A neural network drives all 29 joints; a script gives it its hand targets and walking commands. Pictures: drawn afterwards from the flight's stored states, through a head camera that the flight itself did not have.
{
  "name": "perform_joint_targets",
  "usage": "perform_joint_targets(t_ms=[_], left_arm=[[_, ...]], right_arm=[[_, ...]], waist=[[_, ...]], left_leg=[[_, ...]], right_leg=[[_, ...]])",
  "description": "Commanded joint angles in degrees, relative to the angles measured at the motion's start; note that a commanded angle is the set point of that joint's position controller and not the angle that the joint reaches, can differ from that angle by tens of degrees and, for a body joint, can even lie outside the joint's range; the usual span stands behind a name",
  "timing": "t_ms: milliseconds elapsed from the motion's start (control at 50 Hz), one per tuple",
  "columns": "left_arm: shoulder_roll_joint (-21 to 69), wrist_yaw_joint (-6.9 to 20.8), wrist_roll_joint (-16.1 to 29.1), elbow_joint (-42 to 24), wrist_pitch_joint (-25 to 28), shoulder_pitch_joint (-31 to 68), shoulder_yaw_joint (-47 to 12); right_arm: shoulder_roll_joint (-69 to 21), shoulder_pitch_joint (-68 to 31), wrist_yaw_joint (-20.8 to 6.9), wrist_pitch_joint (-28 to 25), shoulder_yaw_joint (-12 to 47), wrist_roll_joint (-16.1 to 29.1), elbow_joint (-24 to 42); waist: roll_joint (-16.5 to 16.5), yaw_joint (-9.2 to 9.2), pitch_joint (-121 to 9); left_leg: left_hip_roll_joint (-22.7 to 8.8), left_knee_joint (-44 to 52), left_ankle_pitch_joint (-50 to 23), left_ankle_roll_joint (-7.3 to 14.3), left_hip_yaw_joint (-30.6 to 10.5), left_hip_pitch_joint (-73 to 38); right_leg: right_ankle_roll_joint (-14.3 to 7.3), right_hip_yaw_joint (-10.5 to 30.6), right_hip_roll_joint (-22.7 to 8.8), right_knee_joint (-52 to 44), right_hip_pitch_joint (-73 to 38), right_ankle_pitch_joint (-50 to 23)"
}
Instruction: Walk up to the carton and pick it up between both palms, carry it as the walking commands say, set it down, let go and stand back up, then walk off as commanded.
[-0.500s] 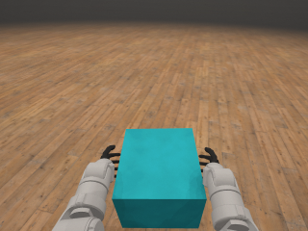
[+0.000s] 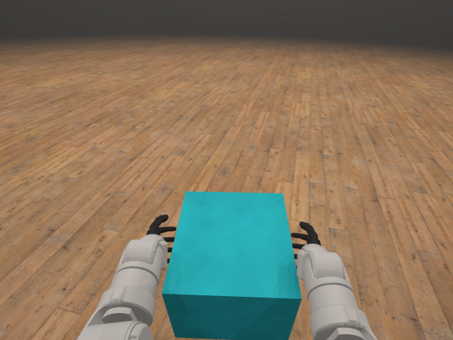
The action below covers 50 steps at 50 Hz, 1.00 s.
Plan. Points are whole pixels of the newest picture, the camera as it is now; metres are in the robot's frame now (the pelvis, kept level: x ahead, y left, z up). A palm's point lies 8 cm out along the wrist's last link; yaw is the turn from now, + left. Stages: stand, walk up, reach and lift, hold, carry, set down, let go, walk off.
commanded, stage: reach and lift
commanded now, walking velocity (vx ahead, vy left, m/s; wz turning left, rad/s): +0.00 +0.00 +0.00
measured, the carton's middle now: (232, 260) +0.34 +0.00 -0.02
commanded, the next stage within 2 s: hold in 0.08 s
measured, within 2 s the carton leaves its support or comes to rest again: neither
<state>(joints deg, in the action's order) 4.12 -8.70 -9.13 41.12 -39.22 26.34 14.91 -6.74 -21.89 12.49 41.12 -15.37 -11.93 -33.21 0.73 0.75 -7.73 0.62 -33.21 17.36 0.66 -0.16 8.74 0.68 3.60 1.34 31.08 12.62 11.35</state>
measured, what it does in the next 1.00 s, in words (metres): shifts its weight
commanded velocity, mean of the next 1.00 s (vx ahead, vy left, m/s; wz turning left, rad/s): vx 0.12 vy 0.00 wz -0.14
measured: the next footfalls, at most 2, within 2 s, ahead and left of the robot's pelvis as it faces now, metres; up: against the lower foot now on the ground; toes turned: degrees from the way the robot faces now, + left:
left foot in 1.50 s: +0.17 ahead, +0.03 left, +0.01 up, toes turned -5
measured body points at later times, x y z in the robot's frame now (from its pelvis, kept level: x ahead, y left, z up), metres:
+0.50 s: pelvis +0.00 +0.00 +0.00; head -0.11 +0.00 +0.44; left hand +0.30 +0.16 +0.05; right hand +0.30 -0.16 +0.05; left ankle +0.02 +0.11 -0.73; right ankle +0.07 -0.13 -0.73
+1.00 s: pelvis +0.03 -0.06 +0.00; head +0.02 -0.08 +0.45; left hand +0.38 +0.09 +0.08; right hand +0.35 -0.22 +0.06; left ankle +0.01 +0.11 -0.72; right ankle +0.06 -0.11 -0.73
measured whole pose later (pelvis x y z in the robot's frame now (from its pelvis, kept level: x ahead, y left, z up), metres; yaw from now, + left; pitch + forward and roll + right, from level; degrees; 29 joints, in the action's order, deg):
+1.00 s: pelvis +0.03 -0.06 +0.00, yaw -3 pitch +1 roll +3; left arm 0.3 -8.2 -4.0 17.4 -59.5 30.7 8.4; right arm -7.4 -23.9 19.9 61.8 -10.1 -5.7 -5.3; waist 0.7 1.5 -4.2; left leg -2.0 -37.0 22.8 -2.2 1.8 16.2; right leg -5.4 -1.7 2.5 36.3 21.1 16.8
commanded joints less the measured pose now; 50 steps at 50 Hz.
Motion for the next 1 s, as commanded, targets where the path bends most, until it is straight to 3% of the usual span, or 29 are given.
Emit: perform_joint_targets(t_ms=[0,20,40,80,120,140,240,280,320,340,360,380,440,480,500,520,580,600,620,640,680,720,820,880,900,920,940,960,980], left_arm=[[64.86,28.33,13.9,-15.04,4.07,39.7,-24.66],[64.12,28.11,11.54,-13.8,3.7,37.39,-23.04],[65.95,28.26,15.08,-16.06,3.82,39.66,-26.61],[65.31,28.3,13.95,-14.54,3.2,36.71,-24.65],[63.94,28.28,12.38,-12.26,2.43,38.88,-22.44],[63.44,28.63,12.2,-11.77,3.29,41.57,-20.8],[63.85,29.11,13.1,-13.62,3.92,39.2,-23.7],[64.99,28.57,13.19,-14.5,3.2,38.92,-23.94],[64.49,28.59,14.32,-16.39,3.38,38.93,-24.18],[64.57,28.64,13.64,-16.0,3.51,39.9,-24.69],[63.93,28.49,13.55,-15.9,3.89,38.53,-23.32],[64.24,28.61,12.65,-15.13,3.39,36.21,-24.0],[63.73,28.46,13.07,-14.61,2.71,35.53,-23.44],[65.12,28.44,14.63,-17.27,3.51,40.81,-26.19],[63.72,28.26,13.49,-15.04,3.41,38.35,-23.81],[64.23,28.91,13.62,-14.49,3.32,37.36,-24.2],[63.55,29.01,14.02,-16.24,3.4,37.71,-23.96],[64.24,28.89,14.69,-17.26,3.62,38.08,-24.86],[64.69,29.02,12.85,-13.15,2.95,38.21,-23.45],[64.23,27.71,14.56,-12.97,2.1,38.37,-26.0],[64.4,26.8,16.37,-18.55,2.56,43.92,-28.98],[65.93,26.14,20.09,-25.07,1.13,49.67,-34.02],[67.88,24.19,29.38,-40.66,-7.98,55.54,-42.79],[66.46,22.93,30.93,-39.93,-15.22,47.06,-41.13],[66.72,22.68,32.86,-43.25,-17.21,48.49,-42.69],[65.53,22.4,32.98,-43.71,-19.22,46.09,-40.91],[65.0,22.39,34.78,-44.93,-21.04,49.95,-41.21],[63.08,22.03,35.0,-43.62,-22.24,51.67,-40.81],[62.32,21.1,34.49,-43.35,-23.97,47.38,-38.59]], right_arm=[[-58.08,-47.07,-33.92,-4.1,28.98,16.96,13.4],[-58.69,-49.05,-33.91,-4.43,28.81,17.66,12.67],[-57.28,-45.88,-33.97,-4.12,29.18,17.2,13.91],[-59.52,-46.77,-33.72,-3.5,30.18,18.25,13.92],[-57.87,-43.34,-33.31,-1.97,26.11,14.47,5.9],[-58.21,-48.13,-33.63,-3.05,26.96,15.16,8.08],[-58.07,-43.51,-33.82,-3.41,26.35,14.74,8.21],[-58.18,-42.75,-33.94,-3.17,26.49,15.67,8.81],[-59.05,-43.03,-33.6,-2.87,27.65,15.91,10.71],[-59.1,-45.96,-34.15,-3.81,27.79,16.58,11.58],[-59.96,-48.64,-34.06,-3.96,30.22,17.83,13.5],[-58.51,-44.52,-33.96,-3.55,28.89,17.24,11.14],[-58.72,-44.12,-33.53,-2.62,28.41,16.81,10.77],[-59.02,-45.97,-33.87,-3.27,28.92,16.9,12.55],[-59.83,-45.08,-33.62,-2.99,28.34,16.89,9.59],[-58.94,-45.94,-33.34,-3.13,29.39,16.64,12.34],[-60.15,-41.87,-33.5,-2.83,28.03,16.21,9.46],[-59.4,-43.86,-33.85,-2.82,28.87,16.67,10.86],[-58.61,-46.75,-33.77,-3.38,28.78,17.05,11.26],[-57.15,-45.21,-32.09,-3.35,26.1,17.33,7.1],[-59.3,-45.37,-31.39,-2.76,28.32,18.83,11.23],[-60.43,-49.09,-30.32,-0.89,32.39,22.2,17.08],[-60.53,-60.46,-25.95,6.96,43.26,31.72,36.77],[-57.8,-51.01,-24.28,14.67,41.66,30.06,36.43],[-56.33,-49.77,-23.89,16.9,42.13,30.28,39.31],[-56.23,-50.51,-23.55,19.07,42.12,30.8,42.03],[-58.0,-55.16,-23.02,20.72,42.87,32.66,43.71],[-55.79,-59.85,-22.33,22.44,43.54,34.38,44.75],[-55.64,-60.9,-21.93,24.11,43.92,36.33,47.66]], waist=[[-1.12,0.03,-17.72],[2.67,2.46,-19.87],[-1.69,-1.42,-20.68],[0.93,1.38,-16.24],[-1.7,-0.89,-12.79],[1.34,1.09,-12.84],[-1.68,0.12,-17.09],[3.13,0.56,-15.39],[-4.2,-0.65,-14.88],[1.49,0.85,-16.62],[-1.36,2.47,-18.47],[2.82,0.97,-18.42],[-2.63,1.5,-14.43],[2.83,0.99,-16.23],[-0.12,1.97,-13.73],[-4.96,0.31,-16.49],[0.15,2.04,-13.63],[-1.89,0.8,-12.69],[2.62,1.28,-14.69],[-0.77,1.8,-3.45],[0.33,0.38,-0.95],[13.45,0.09,-5.16],[6.91,-1.84,-14.78],[5.42,-1.13,-19.98],[-0.3,-0.89,-24.05],[-10.69,-0.82,-24.47],[-16.31,-0.29,-19.06],[-15.17,0.48,-20.79],[-15.49,0.58,-23.89]], left_leg=[[2.1,12.68,-13.02,-0.99,-4.76,-0.39],[2.52,13.14,-12.96,-1.12,-4.23,2.66],[1.65,12.71,-15.28,-1.25,-6.06,-1.72],[2.89,13.65,-9.74,-0.81,-3.84,1.91],[1.97,15.01,-4.23,-0.47,-5.58,3.15],[2.13,14.97,0.67,0.07,-4.38,5.92],[2.38,13.28,-9.77,-1.15,-4.32,-0.29],[2.17,14.4,-8.12,-0.68,-4.59,3.99],[2.22,13.36,-7.96,-0.59,-5.12,0.07],[2.75,13.46,-5.8,-0.58,-3.96,2.38],[2.95,12.59,-8.4,-0.23,-3.99,2.34],[3.15,12.86,-11.17,-1.21,-3.85,1.69],[2.47,13.38,-9.92,-0.76,-4.9,1.47],[2.79,14.39,-4.47,-0.76,-4.58,2.13],[2.83,14.38,-4.91,-0.3,-4.42,5.17],[3.04,12.79,-7.34,-0.46,-4.6,2.51],[3.54,12.4,-9.29,-0.98,-3.0,1.51],[2.64,13.51,-7.61,-0.22,-4.25,3.09],[2.7,13.85,-5.7,-0.51,-3.75,4.0],[-6.26,12.1,11.19,-0.5,-5.23,9.63],[-7.78,17.07,26.27,2.0,-8.85,3.73],[-15.6,26.13,30.64,3.51,-16.12,1.28],[-19.69,20.17,23.26,5.62,-11.93,-1.37],[-13.12,7.76,14.06,3.05,-2.42,-2.76],[-10.34,-1.19,11.17,0.27,1.19,0.43],[-6.16,-11.08,9.8,-1.87,3.99,11.2],[-3.13,-13.49,13.02,-3.47,5.5,23.19],[-0.77,-12.58,16.41,-3.87,4.69,27.95],[-2.55,-13.66,14.89,-3.36,3.3,29.04]], right_leg=[[-1.1,-1.68,3.88,-6.4,-8.96,-7.27],[-0.92,-0.73,3.64,-5.3,-13.05,-7.46],[-1.01,-1.4,4.05,-5.73,-9.77,-8.11],[-1.2,-1.36,3.85,-6.34,-10.73,-5.71],[-0.73,-1.92,4.39,-6.61,-9.72,-1.53],[-0.95,-1.23,3.66,-5.74,-10.63,0.08],[-1.34,-1.05,3.26,-7.44,-8.73,-3.35],[-1.34,-1.48,4.3,-5.91,-12.78,-5.69],[-1.3,-1.39,3.93,-6.75,-7.82,-2.57],[-1.54,-1.22,3.41,-6.06,-9.52,-2.3],[-1.07,-0.54,2.85,-5.9,-10.59,-4.03],[-0.85,-1.32,3.57,-5.72,-10.82,-6.73],[-1.17,-1.3,3.72,-7.01,-7.68,-2.76],[-1.11,-1.33,3.76,-5.86,-10.8,-2.45],[-0.86,-1.28,3.93,-5.87,-12.06,-2.97],[-0.86,-1.02,3.34,-6.83,-10.07,-2.65],[-1.72,-0.57,3.24,-8.11,-8.36,-3.14],[-0.95,-1.16,3.51,-7.12,-8.98,-2.77],[-1.17,-1.16,3.63,-5.73,-10.95,-3.3],[-1.99,3.58,-7.43,-5.83,3.71,8.72],[-0.97,0.41,-3.01,-1.76,15.39,19.25],[-0.14,-6.58,2.13,16.35,16.43,8.92],[-0.87,-6.01,-3.22,14.24,16.18,10.34],[-2.1,-6.04,0.37,-3.82,5.43,7.79],[-3.39,3.01,-4.86,-9.42,-1.03,9.17],[-5.62,16.78,-14.02,-11.08,-9.21,3.18],[-8.02,23.12,-18.34,-9.4,-15.41,-8.46],[-11.68,25.11,-18.93,-7.05,-21.25,-25.37],[-11.82,22.63,-19.18,-4.96,-25.04,-34.7]])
